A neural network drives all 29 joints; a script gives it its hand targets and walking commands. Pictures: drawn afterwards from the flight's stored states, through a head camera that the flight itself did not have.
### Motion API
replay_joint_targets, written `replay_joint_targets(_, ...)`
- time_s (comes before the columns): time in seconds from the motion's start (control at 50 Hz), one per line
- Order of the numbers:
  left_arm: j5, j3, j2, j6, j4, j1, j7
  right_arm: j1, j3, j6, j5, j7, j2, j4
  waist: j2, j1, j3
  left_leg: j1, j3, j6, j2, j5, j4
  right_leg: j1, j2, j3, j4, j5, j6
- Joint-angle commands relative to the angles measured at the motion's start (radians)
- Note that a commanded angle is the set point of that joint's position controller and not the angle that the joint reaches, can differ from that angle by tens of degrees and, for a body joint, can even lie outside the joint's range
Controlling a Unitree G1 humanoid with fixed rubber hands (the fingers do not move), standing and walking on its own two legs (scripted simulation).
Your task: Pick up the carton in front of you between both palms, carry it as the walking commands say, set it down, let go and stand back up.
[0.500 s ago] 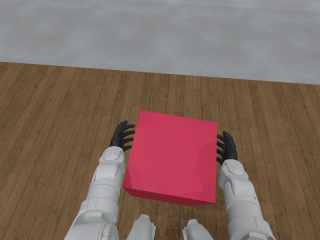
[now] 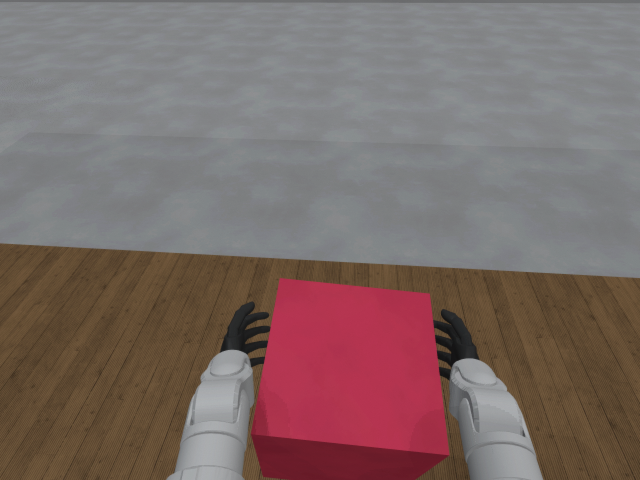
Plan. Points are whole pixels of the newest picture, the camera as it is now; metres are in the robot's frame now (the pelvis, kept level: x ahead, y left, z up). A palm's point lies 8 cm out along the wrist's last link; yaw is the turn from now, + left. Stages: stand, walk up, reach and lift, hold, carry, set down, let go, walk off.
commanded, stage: reach and lift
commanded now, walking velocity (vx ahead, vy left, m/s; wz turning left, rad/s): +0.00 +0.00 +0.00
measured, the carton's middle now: (342, 390) +0.29 +0.01 -0.07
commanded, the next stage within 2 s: hold in 1.06 s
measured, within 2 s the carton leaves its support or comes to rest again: neither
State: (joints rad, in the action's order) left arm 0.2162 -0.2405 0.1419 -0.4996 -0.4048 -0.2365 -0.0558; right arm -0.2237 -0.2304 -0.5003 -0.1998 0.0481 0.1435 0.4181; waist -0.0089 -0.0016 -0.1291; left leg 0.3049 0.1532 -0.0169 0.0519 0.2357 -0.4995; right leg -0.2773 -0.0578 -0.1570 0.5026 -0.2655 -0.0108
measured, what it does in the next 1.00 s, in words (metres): stands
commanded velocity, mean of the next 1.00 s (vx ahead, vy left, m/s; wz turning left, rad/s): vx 0.00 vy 0.00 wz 0.00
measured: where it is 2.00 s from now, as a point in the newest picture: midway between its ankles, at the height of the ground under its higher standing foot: outside the picture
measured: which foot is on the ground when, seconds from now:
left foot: down 0.00-1.00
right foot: down 0.00-1.00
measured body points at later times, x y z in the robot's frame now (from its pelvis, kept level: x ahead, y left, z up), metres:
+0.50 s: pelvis -0.01 +0.00 +0.00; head -0.04 +0.00 +0.45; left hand +0.30 +0.15 +0.03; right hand +0.30 -0.15 +0.02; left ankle +0.01 +0.13 -0.74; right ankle +0.00 -0.13 -0.74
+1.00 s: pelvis +0.00 +0.00 +0.01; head -0.04 +0.00 +0.46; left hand +0.31 +0.15 +0.04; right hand +0.30 -0.15 +0.04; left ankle +0.02 +0.13 -0.74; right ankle +0.00 -0.13 -0.74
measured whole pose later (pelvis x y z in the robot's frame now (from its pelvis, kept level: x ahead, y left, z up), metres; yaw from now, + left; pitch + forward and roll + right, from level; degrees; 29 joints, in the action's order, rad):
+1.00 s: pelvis +0.00 +0.00 +0.01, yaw -1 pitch -4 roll +0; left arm 0.28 -0.23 0.15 -0.69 -0.29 -0.27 -0.02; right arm -0.25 -0.22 -0.69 -0.27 0.01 0.15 0.30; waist -0.01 -0.01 -0.03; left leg 0.09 0.14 -0.01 0.04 0.19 -0.36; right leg -0.07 -0.04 -0.15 0.37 -0.22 0.00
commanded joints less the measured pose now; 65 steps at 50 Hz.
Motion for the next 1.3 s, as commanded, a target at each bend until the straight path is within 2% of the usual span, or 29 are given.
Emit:
replay_joint_targets(0.0, -0.167, 0.522, 0.940, -0.064, -0.038, -0.458, 0.286, -0.476, 0.478, -0.055, 0.126, -0.261, 0.954, 0.030, -0.014, 0.011, -0.058, -0.154, -0.074, -0.002, 0.038, -0.116, 0.108, 0.080, -0.034, 0.066, -0.129, 0.127, 0.003)
replay_joint_targets(0.04, -0.185, 0.528, 0.959, -0.073, -0.018, -0.540, 0.290, -0.526, 0.482, -0.065, 0.126, -0.276, 0.964, 0.014, -0.008, 0.009, -0.029, -0.169, -0.070, 0.000, 0.030, -0.002, 0.119, 0.064, -0.040, 0.083, -0.128, 0.019, 0.009)
replay_joint_targets(0.06, -0.156, 0.481, 0.950, -0.079, -0.033, -0.557, 0.291, -0.593, 0.483, -0.075, 0.124, -0.284, 0.976, 0.022, -0.007, -0.029, -0.017, -0.181, -0.083, 0.007, 0.033, 0.016, 0.122, 0.008, -0.027, 0.076, -0.152, -0.024, 0.010)
replay_joint_targets(0.08, -0.194, 0.534, 0.972, -0.081, -0.008, -0.583, 0.292, -0.562, 0.481, -0.068, 0.131, -0.292, 0.976, 0.024, 0.000, 0.019, -0.051, -0.196, -0.068, -0.002, 0.028, 0.008, 0.124, 0.037, -0.037, 0.084, -0.141, -0.009, 0.025)
replay_joint_targets(0.14, -0.164, 0.499, 0.980, -0.095, -0.036, -0.607, 0.291, -0.616, 0.472, -0.072, 0.139, -0.304, 0.963, 0.036, 0.067, 0.000, -0.079, -0.215, -0.079, -0.005, 0.027, -0.020, 0.123, 0.060, -0.029, 0.075, -0.134, 0.032, 0.022)
replay_joint_targets(0.22, -0.110, 0.423, 0.952, -0.111, -0.080, -0.579, 0.293, -0.623, 0.397, -0.084, 0.106, -0.305, 0.966, 0.095, 0.014, -0.027, -0.020, -0.199, -0.094, 0.002, 0.034, 0.035, 0.135, 0.034, -0.023, 0.077, -0.153, -0.047, 0.018)
replay_joint_targets(0.3, -0.136, 0.457, 0.984, -0.094, -0.030, -0.645, 0.297, -0.656, 0.420, -0.083, 0.100, -0.300, 0.973, 0.043, 0.021, 0.010, -0.110, -0.245, -0.099, -0.003, 0.038, -0.065, 0.123, 0.072, -0.043, 0.081, -0.135, 0.066, 0.003)
replay_joint_targets(0.32, -0.164, 0.485, 0.982, -0.087, -0.042, -0.658, 0.306, -0.637, 0.435, -0.076, 0.110, -0.290, 0.983, 0.022, -0.023, 0.036, -0.132, -0.246, -0.092, 0.000, 0.038, -0.088, 0.106, 0.111, -0.044, 0.082, -0.132, 0.110, 0.002)
replay_joint_targets(0.34, -0.178, 0.499, 0.984, -0.081, -0.009, -0.647, 0.304, -0.630, 0.475, -0.077, 0.136, -0.287, 1.010, 0.025, 0.000, -0.006, -0.187, -0.277, -0.102, -0.002, 0.041, -0.128, 0.095, 0.120, -0.033, 0.081, -0.132, 0.128, -0.006)
replay_joint_targets(0.36, -0.178, 0.509, 1.001, -0.082, 0.004, -0.630, 0.297, -0.607, 0.483, -0.068, 0.143, -0.296, 1.005, -0.004, 0.016, 0.006, -0.189, -0.299, -0.091, -0.001, 0.040, -0.151, 0.105, 0.100, -0.041, 0.079, -0.122, 0.152, -0.001)
replay_joint_targets(0.38, -0.175, 0.503, 0.970, -0.084, 0.011, -0.578, 0.298, -0.620, 0.499, -0.075, 0.153, -0.294, 0.997, -0.029, -0.026, -0.034, -0.174, -0.251, -0.088, 0.002, 0.040, -0.172, 0.113, 0.130, -0.044, 0.097, -0.129, 0.161, -0.008)
replay_joint_targets(0.44, -0.158, 0.498, 0.997, -0.106, -0.017, -0.556, 0.294, -0.592, 0.484, -0.094, 0.125, -0.286, 0.969, -0.025, 0.008, 0.013, -0.107, -0.263, -0.094, -0.002, 0.044, -0.143, 0.127, 0.128, -0.030, 0.075, -0.147, 0.160, -0.003)
replay_joint_targets(0.46, -0.166, 0.515, 0.977, -0.106, 0.040, -0.574, 0.292, -0.576, 0.490, -0.101, 0.150, -0.293, 0.992, -0.008, -0.007, -0.035, -0.141, -0.290, -0.087, 0.000, 0.040, -0.199, 0.132, 0.117, -0.046, 0.085, -0.146, 0.174, -0.006)
replay_joint_targets(0.48, -0.177, 0.538, 0.970, -0.113, 0.030, -0.556, 0.291, -0.516, 0.474, -0.107, 0.131, -0.286, 1.001, 0.003, 0.009, 0.022, -0.142, -0.293, -0.079, -0.005, 0.039, -0.205, 0.131, 0.159, -0.037, 0.072, -0.145, 0.225, 0.000)
replay_joint_targets(0.56, -0.167, 0.529, 0.953, -0.111, 0.085, -0.523, 0.292, -0.539, 0.490, -0.108, 0.154, -0.288, 0.982, -0.048, 0.006, -0.027, -0.134, -0.278, -0.083, -0.005, 0.040, -0.257, 0.137, 0.173, -0.039, 0.081, -0.157, 0.260, -0.011)
replay_joint_targets(0.58, -0.167, 0.522, 0.958, -0.122, 0.051, -0.525, 0.288, -0.516, 0.495, -0.107, 0.154, -0.285, 0.976, -0.050, 0.034, -0.003, -0.130, -0.301, -0.086, -0.010, 0.051, -0.271, 0.134, 0.166, -0.035, 0.078, -0.166, 0.277, -0.003)
replay_joint_targets(0.78, -0.180, 0.522, 0.956, -0.150, 0.082, -0.473, 0.302, -0.498, 0.514, -0.135, 0.154, -0.283, 0.974, -0.123, 0.003, 0.013, -0.122, -0.310, -0.081, -0.009, 0.051, -0.276, 0.162, 0.173, -0.038, 0.067, -0.180, 0.277, -0.010)
replay_joint_targets(0.8, -0.169, 0.524, 0.916, -0.148, 0.118, -0.484, 0.303, -0.514, 0.514, -0.142, 0.163, -0.281, 0.989, -0.116, -0.012, -0.040, -0.137, -0.316, -0.081, 0.005, 0.047, -0.291, 0.151, 0.180, -0.045, 0.076, -0.169, 0.277, -0.018)
replay_joint_targets(0.86, -0.206, 0.565, 0.940, -0.156, 0.162, -0.499, 0.299, -0.454, 0.514, -0.152, 0.158, -0.278, 0.966, -0.122, 0.010, 0.020, -0.146, -0.322, -0.084, -0.011, 0.052, -0.302, 0.157, 0.215, -0.042, 0.069, -0.184, 0.309, -0.010)
replay_joint_targets(0.88, -0.205, 0.551, 0.918, -0.155, 0.163, -0.504, 0.301, -0.471, 0.527, -0.156, 0.162, -0.280, 0.995, -0.131, -0.003, -0.014, -0.163, -0.359, -0.093, -0.003, 0.053, -0.296, 0.158, 0.197, -0.045, 0.077, -0.179, 0.308, -0.020)
replay_joint_targets(0.9, -0.204, 0.538, 0.934, -0.165, 0.132, -0.454, 0.302, -0.445, 0.521, -0.162, 0.160, -0.274, 0.959, -0.138, 0.002, 0.008, -0.107, -0.317, -0.085, -0.005, 0.047, -0.310, 0.155, 0.201, -0.033, 0.072, -0.185, 0.326, -0.010)
replay_joint_targets(0.92, -0.204, 0.548, 0.923, -0.165, 0.151, -0.479, 0.300, -0.473, 0.523, -0.164, 0.174, -0.277, 0.966, -0.123, 0.027, -0.020, -0.129, -0.333, -0.081, -0.003, 0.041, -0.306, 0.158, 0.196, -0.034, 0.069, -0.181, 0.301, -0.008)
replay_joint_targets(1.0, -0.197, 0.546, 0.943, -0.172, 0.169, -0.487, 0.290, -0.488, 0.519, -0.167, 0.158, -0.286, 0.954, -0.133, -0.020, -0.015, -0.113, -0.329, -0.083, -0.008, 0.048, -0.277, 0.168, 0.198, -0.041, 0.078, -0.186, 0.284, -0.013)
replay_joint_targets(1.02, -0.200, 0.573, 0.927, -0.167, 0.185, -0.521, 0.290, -0.500, 0.554, -0.161, 0.189, -0.284, 1.000, -0.153, 0.014, -0.017, -0.142, -0.332, -0.091, -0.002, 0.056, -0.276, 0.165, 0.208, -0.037, 0.068, -0.185, 0.307, -0.019)
replay_joint_targets(1.04, -0.223, 0.585, 0.964, -0.170, 0.192, -0.512, 0.288, -0.478, 0.547, -0.164, 0.178, -0.287, 0.971, -0.135, -0.002, 0.007, -0.158, -0.349, -0.081, -0.011, 0.043, -0.300, 0.166, 0.215, -0.042, 0.075, -0.181, 0.318, -0.012)
replay_joint_targets(1.06, -0.206, 0.568, 0.959, -0.174, 0.178, -0.520, 0.291, -0.508, 0.541, -0.162, 0.175, -0.281, 0.949, -0.178, 0.012, -0.019, -0.150, -0.330, -0.084, -0.007, 0.050, -0.315, 0.160, 0.205, -0.043, 0.077, -0.182, 0.311, -0.011)
replay_joint_targets(1.08, -0.211, 0.568, 0.963, -0.189, 0.172, -0.487, 0.289, -0.503, 0.545, -0.173, 0.171, -0.282, 0.956, -0.191, -0.002, 0.007, -0.141, -0.385, -0.076, -0.007, 0.045, -0.287, 0.165, 0.194, -0.037, 0.078, -0.189, 0.282, -0.009)
replay_joint_targets(1.16, -0.213, 0.577, 0.926, -0.228, 0.179, -0.499, 0.296, -0.509, 0.555, -0.213, 0.198, -0.281, 0.968, -0.187, 0.030, 0.002, -0.085, -0.357, -0.081, -0.004, 0.037, -0.247, 0.191, 0.171, -0.041, 0.069, -0.219, 0.226, -0.002)
replay_joint_targets(1.28, -0.194, 0.533, 0.927, -0.231, 0.129, -0.555, 0.304, -0.556, 0.496, -0.228, 0.165, -0.291, 0.966, -0.092, -0.013, -0.006, -0.031, -0.307, -0.087, 0.005, 0.036, -0.084, 0.201, 0.182, -0.033, 0.077, -0.217, 0.099, -0.005)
